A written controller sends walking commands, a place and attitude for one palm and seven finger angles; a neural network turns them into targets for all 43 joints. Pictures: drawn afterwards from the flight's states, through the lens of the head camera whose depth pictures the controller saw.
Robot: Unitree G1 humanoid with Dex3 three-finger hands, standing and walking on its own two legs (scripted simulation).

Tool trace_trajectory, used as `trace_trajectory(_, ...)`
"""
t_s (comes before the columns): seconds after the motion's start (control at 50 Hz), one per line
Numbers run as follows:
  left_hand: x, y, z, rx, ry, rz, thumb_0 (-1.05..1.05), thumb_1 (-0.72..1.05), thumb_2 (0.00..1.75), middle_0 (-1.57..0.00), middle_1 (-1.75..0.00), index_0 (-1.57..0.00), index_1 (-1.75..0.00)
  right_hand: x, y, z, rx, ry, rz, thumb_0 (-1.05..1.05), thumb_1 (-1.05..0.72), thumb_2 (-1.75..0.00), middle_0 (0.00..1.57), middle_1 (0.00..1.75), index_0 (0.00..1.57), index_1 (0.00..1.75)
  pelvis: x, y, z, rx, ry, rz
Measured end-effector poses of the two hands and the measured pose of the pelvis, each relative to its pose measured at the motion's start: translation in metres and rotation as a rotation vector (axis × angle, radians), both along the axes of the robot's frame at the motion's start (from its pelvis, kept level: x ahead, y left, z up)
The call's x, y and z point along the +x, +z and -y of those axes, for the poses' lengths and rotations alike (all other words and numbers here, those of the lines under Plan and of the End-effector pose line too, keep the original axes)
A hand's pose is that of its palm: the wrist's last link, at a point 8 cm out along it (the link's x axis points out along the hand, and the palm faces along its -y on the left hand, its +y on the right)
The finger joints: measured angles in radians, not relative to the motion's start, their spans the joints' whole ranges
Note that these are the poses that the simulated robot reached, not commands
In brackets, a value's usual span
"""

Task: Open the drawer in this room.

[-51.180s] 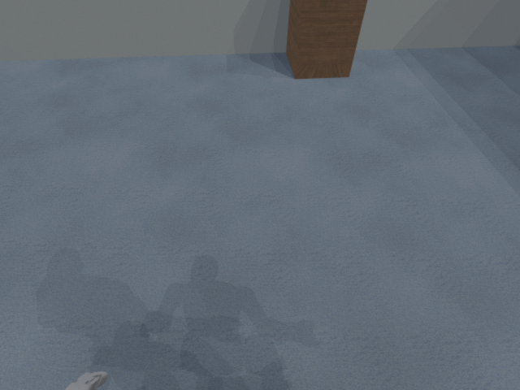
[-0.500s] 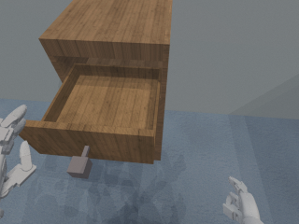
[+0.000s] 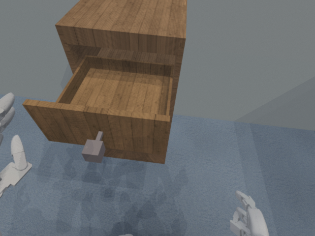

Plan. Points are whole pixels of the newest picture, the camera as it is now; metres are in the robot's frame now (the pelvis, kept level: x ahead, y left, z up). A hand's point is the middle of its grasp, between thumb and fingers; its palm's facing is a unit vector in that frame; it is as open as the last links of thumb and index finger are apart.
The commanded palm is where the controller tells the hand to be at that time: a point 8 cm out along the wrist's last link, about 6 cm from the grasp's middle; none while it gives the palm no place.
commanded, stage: step back with the hand held close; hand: left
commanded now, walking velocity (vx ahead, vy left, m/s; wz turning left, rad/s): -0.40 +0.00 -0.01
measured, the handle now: (96, 144) +0.35 +0.19 +0.00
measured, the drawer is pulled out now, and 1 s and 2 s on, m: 0.30 0.30 0.30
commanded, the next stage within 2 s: stop stepping back and stand still in 0.50 s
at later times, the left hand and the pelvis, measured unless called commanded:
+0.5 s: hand out of the picture +0.11 +0.24 +0.18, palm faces +0.30 -0.83 -0.46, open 7.4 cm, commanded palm +0.05 +0.28 +0.20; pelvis -0.09 +0.00 +0.01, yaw -1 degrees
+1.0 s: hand out of the picture -0.02 +0.21 +0.17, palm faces +0.39 -0.81 -0.45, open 7.4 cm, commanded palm -0.08 +0.25 +0.20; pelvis -0.20 -0.03 +0.01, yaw +1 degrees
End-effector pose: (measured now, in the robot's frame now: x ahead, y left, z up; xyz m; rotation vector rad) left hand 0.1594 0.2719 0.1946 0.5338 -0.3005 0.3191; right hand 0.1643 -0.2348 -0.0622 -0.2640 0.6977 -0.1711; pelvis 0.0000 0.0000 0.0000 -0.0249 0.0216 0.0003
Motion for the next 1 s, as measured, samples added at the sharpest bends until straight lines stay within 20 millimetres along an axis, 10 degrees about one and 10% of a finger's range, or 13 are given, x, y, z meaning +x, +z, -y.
trace_trajectory(0.26,-0.019,-0.008,0.018,-0.008,-0.077,-0.062,0.02,0.89,0.9,-0.21,-0.31,-0.21,-0.3,-0.029,-0.007,0.007,0.04,0.0,-0.026,0.01,-0.9,-0.9,0.21,0.3,0.2,0.3,-0.035,0.002,0.008,0.005,-0.004,-0.03)
trace_trajectory(0.44,-0.063,-0.006,-0.012,0.017,-0.055,-0.087,0.02,0.89,0.9,-0.22,-0.31,-0.22,-0.3,-0.052,0.015,-0.009,-0.018,0.021,0.001,0.01,-0.9,-0.9,0.2,0.3,0.2,0.3,-0.073,0.009,-0.005,0.001,-0.004,-0.034)
trace_trajectory(0.62,-0.119,0.013,0.01,-0.031,-0.078,-0.006,0.02,0.89,0.9,-0.21,-0.31,-0.21,-0.3,-0.105,0.02,-0.026,0.062,0.091,0.064,0.01,-0.9,-0.9,0.21,0.3,0.2,0.3,-0.131,0.014,0.007,-0.03,-0.041,-0.02)
trace_trajectory(0.8,-0.186,0.011,0.047,0.016,-0.083,-0.073,0.02,0.89,0.9,-0.22,-0.31,-0.21,-0.3,-0.196,-0.008,0.02,0.087,0.031,-0.037,0.01,-0.9,-0.9,0.21,0.3,0.2,0.3,-0.19,0.006,0.035,0.036,-0.028,-0.019)
trace_trajectory(1.0,-0.217,-0.003,0.027,-0.034,0.064,-0.07,0.02,0.89,0.9,-0.22,-0.31,-0.21,-0.3,-0.266,-0.009,0.071,-0.044,-0.081,-0.138,0.01,-0.9,-0.9,0.2,0.3,0.2,0.3,-0.204,0.013,0.034,0.036,0.017,-0.038)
